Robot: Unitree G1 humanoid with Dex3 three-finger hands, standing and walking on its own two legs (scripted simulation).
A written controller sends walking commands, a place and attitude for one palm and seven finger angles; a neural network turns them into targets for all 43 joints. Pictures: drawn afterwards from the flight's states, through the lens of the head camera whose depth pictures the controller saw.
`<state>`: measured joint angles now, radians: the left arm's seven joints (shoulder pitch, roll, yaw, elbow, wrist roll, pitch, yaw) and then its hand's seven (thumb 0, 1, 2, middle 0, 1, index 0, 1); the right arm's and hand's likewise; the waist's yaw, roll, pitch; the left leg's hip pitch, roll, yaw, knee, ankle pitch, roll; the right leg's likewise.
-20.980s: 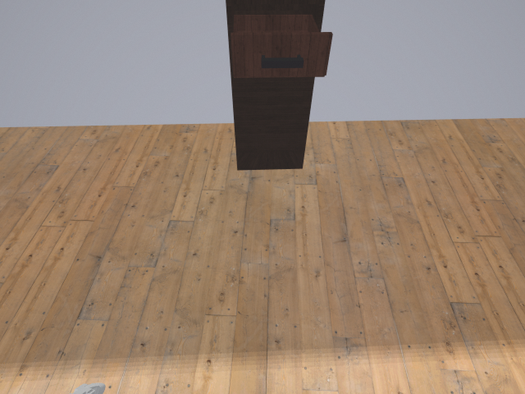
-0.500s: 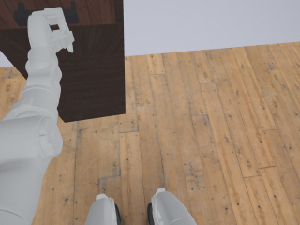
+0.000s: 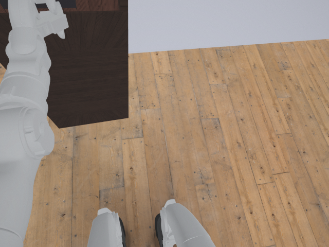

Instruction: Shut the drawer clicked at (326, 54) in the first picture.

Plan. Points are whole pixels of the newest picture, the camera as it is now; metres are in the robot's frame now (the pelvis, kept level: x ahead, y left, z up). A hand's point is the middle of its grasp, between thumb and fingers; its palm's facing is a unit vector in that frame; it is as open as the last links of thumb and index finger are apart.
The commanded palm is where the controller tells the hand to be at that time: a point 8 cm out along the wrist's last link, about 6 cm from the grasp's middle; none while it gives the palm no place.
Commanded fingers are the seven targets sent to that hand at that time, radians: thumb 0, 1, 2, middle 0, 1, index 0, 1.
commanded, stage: pull the fist back off the drawer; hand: left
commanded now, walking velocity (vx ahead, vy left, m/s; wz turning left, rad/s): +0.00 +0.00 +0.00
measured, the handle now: out of the picture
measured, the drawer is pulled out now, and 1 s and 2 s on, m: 0.00 0.00 0.00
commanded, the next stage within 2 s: draw the hand back to the body in 0.68 s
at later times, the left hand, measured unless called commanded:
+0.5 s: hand (61, 18) +0.60 +0.11 +0.11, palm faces +0.04 -1.00 -0.02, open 3.2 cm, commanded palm +0.57 +0.14 +0.11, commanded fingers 0.00 0.90 0.90 -1.40 -1.60 -1.40 -1.60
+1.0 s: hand (50, 33) +0.55 +0.13 +0.12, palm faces +0.06 -1.00 -0.04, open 3.2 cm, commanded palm +0.49 +0.18 +0.14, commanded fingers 0.00 0.90 0.90 -1.40 -1.60 -1.40 -1.60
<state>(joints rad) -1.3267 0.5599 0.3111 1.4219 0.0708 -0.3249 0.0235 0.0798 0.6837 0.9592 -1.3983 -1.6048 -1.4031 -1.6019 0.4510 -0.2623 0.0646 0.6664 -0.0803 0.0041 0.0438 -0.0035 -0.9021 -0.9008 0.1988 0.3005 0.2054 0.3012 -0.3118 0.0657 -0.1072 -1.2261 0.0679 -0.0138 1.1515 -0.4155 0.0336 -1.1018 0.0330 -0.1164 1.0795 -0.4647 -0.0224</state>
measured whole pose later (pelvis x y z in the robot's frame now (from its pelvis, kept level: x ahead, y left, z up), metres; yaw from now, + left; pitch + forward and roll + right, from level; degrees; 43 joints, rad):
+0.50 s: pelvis +0.00 +0.01 +0.00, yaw -1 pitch +28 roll -5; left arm -1.28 0.51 0.33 1.32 0.06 -0.30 0.04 0.03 0.74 0.89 -1.40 -1.60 -1.40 -1.60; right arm 0.47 -0.25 0.06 0.65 -0.08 0.02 0.07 0.00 -0.90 -0.90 0.20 0.30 0.21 0.30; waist -0.30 0.06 -0.10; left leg -1.22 0.07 0.01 1.15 -0.42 0.05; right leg -1.11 0.03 -0.09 1.08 -0.46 0.00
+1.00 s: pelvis +0.06 -0.01 +0.05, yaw -1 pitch +20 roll -2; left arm -0.72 0.31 0.31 0.86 -0.08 -0.31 -0.02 0.01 0.90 0.90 -1.40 -1.60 -1.40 -1.60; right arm 0.43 -0.25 0.00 0.58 -0.01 0.10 0.07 0.00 -0.90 -0.90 0.20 0.30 0.20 0.30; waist -0.15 0.05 -0.12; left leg -0.85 0.07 0.06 0.93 -0.43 0.02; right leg -0.77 0.04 -0.04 0.88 -0.47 -0.02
